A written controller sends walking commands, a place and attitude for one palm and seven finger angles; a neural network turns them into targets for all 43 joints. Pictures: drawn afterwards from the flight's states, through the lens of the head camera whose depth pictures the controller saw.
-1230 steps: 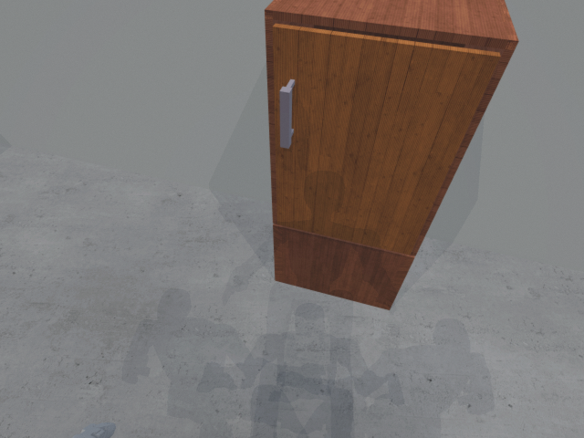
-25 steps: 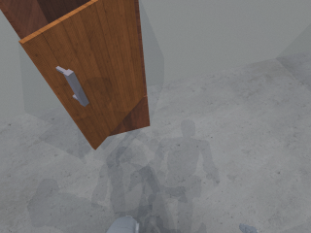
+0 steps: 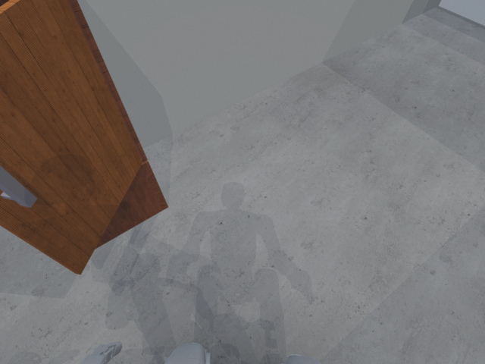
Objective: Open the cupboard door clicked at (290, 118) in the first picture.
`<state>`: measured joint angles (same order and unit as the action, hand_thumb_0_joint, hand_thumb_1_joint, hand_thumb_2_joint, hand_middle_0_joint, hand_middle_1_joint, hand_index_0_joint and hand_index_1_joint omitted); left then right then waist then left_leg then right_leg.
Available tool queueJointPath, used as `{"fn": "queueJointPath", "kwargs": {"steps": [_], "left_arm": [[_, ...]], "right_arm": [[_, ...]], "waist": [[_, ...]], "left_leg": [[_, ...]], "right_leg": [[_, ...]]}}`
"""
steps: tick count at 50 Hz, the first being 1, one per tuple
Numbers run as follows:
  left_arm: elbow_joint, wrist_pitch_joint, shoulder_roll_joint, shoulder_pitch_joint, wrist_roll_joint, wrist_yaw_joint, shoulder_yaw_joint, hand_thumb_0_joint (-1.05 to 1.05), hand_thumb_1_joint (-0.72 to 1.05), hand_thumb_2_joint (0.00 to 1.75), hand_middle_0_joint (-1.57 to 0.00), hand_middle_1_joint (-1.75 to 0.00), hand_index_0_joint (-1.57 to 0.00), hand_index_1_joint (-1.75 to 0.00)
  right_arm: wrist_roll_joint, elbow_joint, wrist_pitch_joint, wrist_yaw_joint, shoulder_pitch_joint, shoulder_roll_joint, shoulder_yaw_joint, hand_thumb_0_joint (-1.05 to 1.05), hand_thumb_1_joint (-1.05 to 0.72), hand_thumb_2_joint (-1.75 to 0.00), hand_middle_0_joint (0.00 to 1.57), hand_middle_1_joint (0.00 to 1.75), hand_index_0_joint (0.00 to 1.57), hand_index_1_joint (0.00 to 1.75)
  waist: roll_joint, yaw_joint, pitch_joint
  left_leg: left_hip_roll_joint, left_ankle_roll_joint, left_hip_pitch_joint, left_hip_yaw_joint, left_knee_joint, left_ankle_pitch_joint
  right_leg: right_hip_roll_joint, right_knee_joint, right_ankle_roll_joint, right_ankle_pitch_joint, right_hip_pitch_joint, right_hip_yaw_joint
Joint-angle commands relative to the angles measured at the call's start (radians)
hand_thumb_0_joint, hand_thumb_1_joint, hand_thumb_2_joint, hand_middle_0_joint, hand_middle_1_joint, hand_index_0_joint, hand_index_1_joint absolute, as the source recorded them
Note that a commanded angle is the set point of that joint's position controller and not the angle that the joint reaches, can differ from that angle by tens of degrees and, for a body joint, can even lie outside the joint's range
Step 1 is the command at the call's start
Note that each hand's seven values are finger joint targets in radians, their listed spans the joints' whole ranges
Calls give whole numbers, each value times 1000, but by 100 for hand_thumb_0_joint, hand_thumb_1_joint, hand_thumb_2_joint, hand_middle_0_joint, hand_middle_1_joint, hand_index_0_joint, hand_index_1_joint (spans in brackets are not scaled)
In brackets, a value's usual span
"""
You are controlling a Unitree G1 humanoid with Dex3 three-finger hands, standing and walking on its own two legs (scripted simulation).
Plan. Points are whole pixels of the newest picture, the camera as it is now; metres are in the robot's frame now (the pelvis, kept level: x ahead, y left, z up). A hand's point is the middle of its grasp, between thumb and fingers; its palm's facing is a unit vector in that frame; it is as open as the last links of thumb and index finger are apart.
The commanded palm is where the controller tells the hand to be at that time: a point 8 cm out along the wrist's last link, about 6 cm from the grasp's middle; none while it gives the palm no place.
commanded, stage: walk to a spot facing it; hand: left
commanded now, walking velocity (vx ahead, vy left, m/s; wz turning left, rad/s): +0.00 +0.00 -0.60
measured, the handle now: out of the picture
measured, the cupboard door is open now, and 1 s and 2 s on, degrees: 41 41 41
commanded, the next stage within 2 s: turn to face it in 1.96 s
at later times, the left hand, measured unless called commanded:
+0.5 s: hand (162, 337) +0.17 +0.17 -0.14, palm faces -0.31 -0.93 -0.21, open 7.4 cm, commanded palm none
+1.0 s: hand (194, 299) +0.24 +0.12 -0.17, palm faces -0.55 -0.82 -0.16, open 7.4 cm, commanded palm none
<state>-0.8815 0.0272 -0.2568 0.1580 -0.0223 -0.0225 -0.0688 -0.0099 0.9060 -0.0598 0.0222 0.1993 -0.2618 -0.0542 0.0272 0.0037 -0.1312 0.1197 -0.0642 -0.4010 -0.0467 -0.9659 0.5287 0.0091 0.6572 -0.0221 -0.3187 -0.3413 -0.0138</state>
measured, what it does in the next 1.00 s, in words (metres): walks ahead, turning right: left foot, then right foot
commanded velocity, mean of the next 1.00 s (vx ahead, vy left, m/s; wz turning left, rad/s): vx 0.17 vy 0.00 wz -0.59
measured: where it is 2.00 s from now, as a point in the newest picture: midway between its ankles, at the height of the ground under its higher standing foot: (348, 305)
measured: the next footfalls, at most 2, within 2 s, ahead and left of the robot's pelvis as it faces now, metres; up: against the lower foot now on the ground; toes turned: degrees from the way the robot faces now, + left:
left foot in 0.22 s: +0.08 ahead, +0.13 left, +0.00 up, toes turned -6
right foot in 0.54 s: +0.00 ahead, -0.14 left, +0.00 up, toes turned -25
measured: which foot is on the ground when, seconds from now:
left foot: up 0.00-0.20, down 0.22-0.54, up 0.56-0.88, down 0.90-1.00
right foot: down 0.00-0.22, up 0.24-0.52, down 0.54-0.90, up 0.92-1.00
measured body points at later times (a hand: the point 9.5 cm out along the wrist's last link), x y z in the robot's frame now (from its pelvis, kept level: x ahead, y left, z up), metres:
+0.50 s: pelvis +0.01 +0.00 +0.02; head +0.06 -0.01 +0.46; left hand +0.19 +0.21 -0.13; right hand -0.03 -0.25 -0.13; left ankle +0.04 +0.13 -0.72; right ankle -0.03 -0.12 -0.69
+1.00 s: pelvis +0.11 -0.03 +0.01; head +0.16 -0.02 +0.46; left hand +0.27 +0.16 -0.15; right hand +0.04 -0.29 -0.10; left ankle +0.18 +0.05 -0.72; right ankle -0.01 -0.11 -0.65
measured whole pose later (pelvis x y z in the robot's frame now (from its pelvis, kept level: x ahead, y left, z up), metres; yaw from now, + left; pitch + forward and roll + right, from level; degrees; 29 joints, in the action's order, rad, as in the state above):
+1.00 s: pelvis +0.11 -0.03 +0.01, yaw -37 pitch +0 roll -1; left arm -1.00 0.03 -0.25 0.27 -0.03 -0.05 -0.09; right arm -0.03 0.86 0.07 0.01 0.22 -0.19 -0.02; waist -0.06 -0.02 -0.06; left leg 0.07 0.02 -0.29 -0.12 -0.57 0.29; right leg 0.01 1.10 -0.02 -0.41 -0.44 0.02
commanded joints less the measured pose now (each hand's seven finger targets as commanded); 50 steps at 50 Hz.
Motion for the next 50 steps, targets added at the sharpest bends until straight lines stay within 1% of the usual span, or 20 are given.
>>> {"fn": "queueJointPath", "kwargs": {"steps": [1, 6, 9, 11, 12, 16, 22, 25, 26, 27, 28, 30, 33, 40, 42, 43, 44, 45, 46, 50], "left_arm": [[58, -4, -178, 42, -5, 40, -50, 0, 90, 90, -20, -30, -20, -30], [62, 0, -195, 14, -9, 35, -53, 0, 90, 90, -20, -30, -20, -30], [74, 11, -160, -37, 5, 27, -43, 0, 90, 90, -20, -30, -20, -30], [113, 17, -64, -14, 14, 11, -23, 0, 90, 90, -20, -30, -20, -30], [122, 10, -97, -39, 4, 0, -31, 0, 90, 90, -20, -30, -20, -30], [64, 20, -58, -14, 0, -19, -35, 0, 90, 90, -20, -30, -20, -30], [80, 11, -26, -59, 4, -20, -16, 0, 90, 90, -20, -30, -20, -30], [52, -2, -58, 41, 2, -14, -24, 0, 90, 90, -20, -30, -20, -30], [32, -9, -131, 111, -5, -7, -40, 0, 90, 90, -20, -30, -20, -30], [10, -15, -249, 167, -10, 8, -65, 0, 90, 90, -20, -30, -20, -30], [4, -13, -279, 228, 7, 17, -68, 0, 90, 90, -20, -30, -20, -30], [20, -20, -197, 110, 4, 29, -61, 0, 90, 90, -20, -30, -20, -30], [25, -43, -155, 74, 0, 25, -47, 0, 90, 90, -20, -30, -20, -30], [-5, -56, -173, 109, -7, 10, -56, 0, 90, 90, -20, -30, -20, -30], [5, -53, -164, 54, 0, 5, -57, 0, 90, 90, -20, -30, -20, -30], [15, -51, -124, 34, 2, 2, -48, 0, 90, 90, -20, -30, -20, -30], [32, -49, -49, 46, 10, -7, -33, 0, 90, 90, -20, -30, -20, -30], [72, -56, -29, 9, 10, -15, -21, 0, 90, 90, -20, -30, -20, -30], [83, -64, -57, -45, -1, -23, -32, 0, 90, 90, -20, -30, -20, -30], [17, -44, -9, -2, -13, -49, -28, 0, 90, 90, -20, -30, -20, -30]], "right_arm": [[1, -100, 37, 6, -43, -68, -21, 0, -90, -90, 20, 30, 20, 30], [7, -83, 38, 4, 14, -37, -17, 0, -90, -90, 20, 30, 20, 30], [5, -50, 54, 14, 121, -65, -19, 0, -90, -90, 20, 30, 20, 30], [-22, -65, 69, 25, 169, -229, -43, 0, -90, -90, 20, 30, 20, 30], [-26, -83, 70, 25, 148, -242, -40, 0, -90, -90, 20, 30, 20, 30], [-26, -98, 75, 27, 30, -134, -17, 0, -90, -90, 20, 30, 20, 30], [-25, -52, 65, 16, 118, -158, -38, 0, -90, -90, 20, 30, 20, 30], [-16, -58, 56, 6, 94, -162, -45, 0, -90, -90, 20, 30, 20, 30], [-8, -74, 54, 0, 80, -121, -40, 0, -90, -90, 20, 30, 20, 30], [-1, -125, 53, -9, 9, -34, -16, 0, -90, -90, 20, 30, 20, 30], [-7, -156, 44, -7, -73, -75, -12, 0, -90, -90, 20, 30, 20, 30], [-8, -125, 46, -14, -75, -92, -30, 0, -90, -90, 20, 30, 20, 30], [-13, -96, 52, -28, -61, -60, -30, 0, -90, -90, 20, 30, 20, 30], [-5, -116, 88, -34, -78, -37, -29, 0, -90, -90, 20, 30, 20, 30], [-5, -85, 103, -24, 27, -48, -28, 0, -90, -90, 20, 30, 20, 30], [-5, -49, 113, -10, 118, -85, -33, 0, -90, -90, 20, 30, 20, 30], [-24, -17, 121, 4, 242, -184, -54, 0, -90, -90, 20, 30, 20, 30], [-34, -12, 121, 11, 351, -251, -63, 0, -90, -90, 20, 30, 20, 30], [-35, -20, 121, 10, 322, -242, -55, 0, -90, -90, 20, 30, 20, 30], [-22, -41, 140, 9, 156, -87, -7, 0, -90, -90, 20, 30, 20, 30]], "waist": [[-214, -32, 192], [-168, -3, 176], [-128, 55, 165], [322, 58, 164], [187, 56, 147], [151, -10, 128], [188, 37, 163], [145, -10, 189], [-31, -46, 216], [-398, -95, 179], [-315, -151, 144], [-263, -75, 120], [-182, -30, 98], [-172, -33, 87], [-159, 31, 96], [-72, 70, 122], [207, 124, 181], [338, 153, 199], [177, 139, 140], [145, 13, 66]], "left_leg": [[-28, -6, -154, 44, -141, -40], [-82, 3, 22, 14, 161, -88], [-84, 21, 266, 21, 481, -253], [355, 201, 329, 502, 752, -219], [398, 266, 196, 522, 753, -208], [199, 181, 218, 123, 650, -553], [223, 175, 281, 3, 563, -673], [191, 96, 201, -70, 421, -542], [132, 43, 36, -125, 269, -288], [-29, -12, -256, -180, 28, 173], [-27, 1, -308, -13, -106, 154], [2, 2, -333, 52, -193, -33], [-9, -16, -216, 15, -78, -149], [-77, 0, -47, 2, 245, -151], [-102, 4, 178, -24, 416, -243], [-77, 14, 378, -4, 514, -232], [146, 80, 560, 281, 637, 16], [394, 194, 569, 589, 769, 144], [431, 251, 453, 624, 807, 160], [227, 147, 311, 166, 768, -276]], "right_leg": [[-251, -256, -179, 469, 218, 324], [-220, -265, -169, 338, 99, 364], [-137, -199, -79, 187, -75, 338], [73, 220, 44, -299, -293, 56], [9, 385, 45, -284, -244, 92], [-33, 480, 76, -122, -229, 19], [-17, 115, 58, -141, -66, -80], [-3, -174, 27, 74, 152, -98], [-127, -286, -22, 102, 324, 64], [-382, -386, -142, 138, 416, 451], [-423, -416, -216, 47, 337, 532], [-320, -439, -196, -204, 291, 474], [-244, -414, -165, -2, 198, 320], [-219, -399, -181, -94, 144, 387], [-166, -326, -144, -117, 14, 342], [-108, -230, -103, -121, -118, 296], [22, 51, -47, -187, -302, 171], [60, 358, -1, -303, -420, 29], [-23, 496, -9, -252, -452, 82], [-109, 561, 28, 44, -394, 33]]}}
